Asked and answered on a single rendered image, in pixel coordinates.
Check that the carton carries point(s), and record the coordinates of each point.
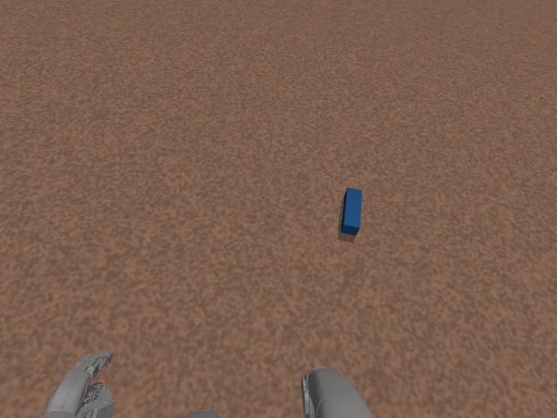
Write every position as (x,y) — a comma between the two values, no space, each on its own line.
(351,211)

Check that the left robot hand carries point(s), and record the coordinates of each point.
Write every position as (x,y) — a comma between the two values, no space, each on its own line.
(74,394)

